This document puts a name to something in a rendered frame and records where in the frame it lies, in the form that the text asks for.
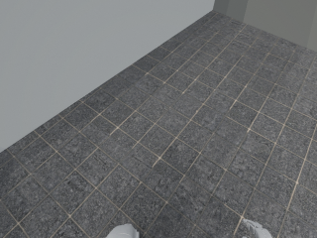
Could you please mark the left robot thigh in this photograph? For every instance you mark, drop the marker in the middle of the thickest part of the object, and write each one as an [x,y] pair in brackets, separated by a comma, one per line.
[124,231]

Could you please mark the right robot hand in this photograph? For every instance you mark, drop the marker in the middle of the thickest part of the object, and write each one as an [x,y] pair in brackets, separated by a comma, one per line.
[256,229]

